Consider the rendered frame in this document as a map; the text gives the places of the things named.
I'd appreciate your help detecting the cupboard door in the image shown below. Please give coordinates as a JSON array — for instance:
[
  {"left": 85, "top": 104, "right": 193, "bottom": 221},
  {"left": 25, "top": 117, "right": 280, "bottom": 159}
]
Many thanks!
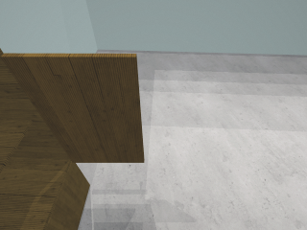
[{"left": 1, "top": 53, "right": 145, "bottom": 163}]

